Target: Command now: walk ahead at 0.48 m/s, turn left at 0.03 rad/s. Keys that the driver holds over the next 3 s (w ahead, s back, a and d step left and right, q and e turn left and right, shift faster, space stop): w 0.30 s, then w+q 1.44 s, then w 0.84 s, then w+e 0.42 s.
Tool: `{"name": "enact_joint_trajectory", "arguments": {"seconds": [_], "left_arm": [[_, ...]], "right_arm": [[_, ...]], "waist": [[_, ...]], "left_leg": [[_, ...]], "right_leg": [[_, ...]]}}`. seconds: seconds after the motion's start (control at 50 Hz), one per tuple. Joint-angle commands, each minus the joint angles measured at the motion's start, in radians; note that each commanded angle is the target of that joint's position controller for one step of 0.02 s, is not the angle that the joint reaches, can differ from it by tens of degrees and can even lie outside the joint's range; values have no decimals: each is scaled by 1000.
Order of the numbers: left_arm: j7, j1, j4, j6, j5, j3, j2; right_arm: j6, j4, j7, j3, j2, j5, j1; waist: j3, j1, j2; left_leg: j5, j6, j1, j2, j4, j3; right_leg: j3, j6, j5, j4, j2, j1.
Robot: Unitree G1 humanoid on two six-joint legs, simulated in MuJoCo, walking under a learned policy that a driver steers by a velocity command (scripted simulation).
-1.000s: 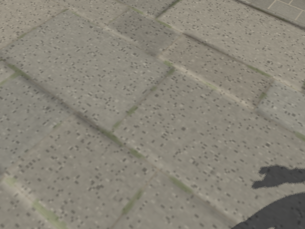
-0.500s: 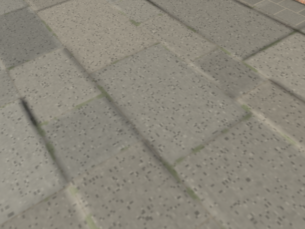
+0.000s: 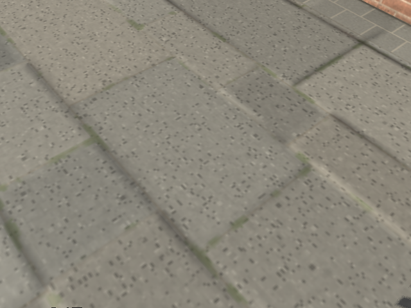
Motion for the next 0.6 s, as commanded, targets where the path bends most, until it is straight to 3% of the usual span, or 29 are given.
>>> {"name": "enact_joint_trajectory", "arguments": {"seconds": [0.02,0.06,0.1,0.12,0.14,0.16,0.18,0.2,0.22,0.24,0.26,0.3,0.34,0.4,0.48,0.54,0.6], "left_arm": [[-16,-142,-110,-18,-9,3,46],[-23,-149,-122,-21,-7,8,65],[-21,-85,-115,-21,-3,23,97],[-13,31,-85,-17,0,41,128],[0,198,-47,-13,3,60,175],[7,324,-34,-9,28,83,284],[1,370,-10,-7,8,69,231],[4,306,-16,-4,1,51,179],[9,230,-26,0,1,41,152],[7,167,-28,-1,10,32,128],[5,128,-34,-8,23,25,104],[1,98,-29,-20,23,26,94],[5,101,-9,-33,21,32,109],[18,137,24,-36,24,39,124],[29,170,48,-29,21,42,146],[32,215,76,-15,14,46,160],[36,237,96,8,4,52,170]], "right_arm": [[-14,-36,-7,-46,-182,12,0],[-6,-21,-10,-49,-189,14,6],[4,-16,-14,-55,-211,9,-3],[12,-15,-16,-53,-210,6,-12],[14,-24,-21,-40,-186,-4,-8],[0,-50,-13,-5,-73,-13,120],[-20,-26,-6,6,-61,-4,131],[-33,-52,0,-23,-163,29,13],[-39,-83,0,-21,-173,35,-85],[-37,-91,-4,-19,-159,18,-125],[-26,-86,-8,-25,-152,4,-114],[-2,-60,-10,-21,-113,3,-57],[14,-57,-13,-18,-97,3,-66],[13,-77,-12,-18,-95,0,-161],[0,-104,8,-10,-73,6,-278],[-3,-142,26,-3,-61,9,-363],[-1,-185,45,-2,-63,8,-416]], "waist": [[88,7,131],[83,23,131],[23,67,155],[-56,134,154],[-176,206,138],[-373,180,-86],[-502,190,-220],[-323,197,-131],[-183,176,-57],[-87,137,6],[-57,96,-12],[-45,52,-36],[-17,41,-28],[19,68,1],[46,120,13],[77,160,22],[92,170,21]], "left_leg": [[298,153,-62,271,-68,-121],[367,136,8,296,-26,-123],[641,113,55,290,84,-107],[811,92,42,255,236,-74],[753,59,-93,211,462,-43],[325,-9,-485,83,892,-10],[-276,-25,-652,-22,1087,-134],[-245,-13,-767,46,1158,-159],[-161,-2,-782,98,1124,-114],[-88,-2,-748,137,1055,-92],[-37,-2,-678,173,993,-100],[6,-12,-593,187,949,-94],[63,-29,-619,197,900,-91],[230,-44,-703,203,765,-106],[405,-33,-683,162,538,-73],[406,-19,-714,147,441,-50],[301,8,-755,130,387,-21]], "right_leg": [[-8,-24,46,-102,29,39],[-8,-52,-14,-139,39,54],[-47,-85,-96,-149,85,178],[-80,-113,-103,-163,120,345],[-30,-154,-68,-125,66,623],[389,-307,-157,-113,-220,1066],[766,-365,-353,-326,-313,1161],[663,-302,-460,-368,-276,1040],[520,-265,-425,-385,-239,871],[416,-253,-327,-416,-202,702],[345,-241,-252,-444,-164,590],[267,-251,-198,-503,-128,485],[187,-260,-140,-546,-131,453],[94,-240,-70,-570,-126,498],[-31,-195,-27,-577,-110,554],[-68,-188,-18,-565,-144,655],[-91,-172,61,-509,-180,777]]}}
